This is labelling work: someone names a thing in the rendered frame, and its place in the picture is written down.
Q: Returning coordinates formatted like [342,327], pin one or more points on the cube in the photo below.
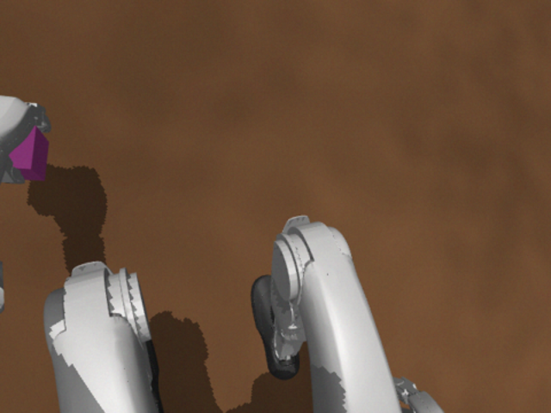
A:
[30,156]

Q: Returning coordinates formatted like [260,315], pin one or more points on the left robot hand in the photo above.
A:
[17,120]

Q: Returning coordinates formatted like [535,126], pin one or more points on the right robot foot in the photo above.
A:
[264,319]

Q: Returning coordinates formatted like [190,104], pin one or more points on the right robot hand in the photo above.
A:
[419,401]

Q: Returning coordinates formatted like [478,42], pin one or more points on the left robot foot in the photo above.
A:
[155,371]

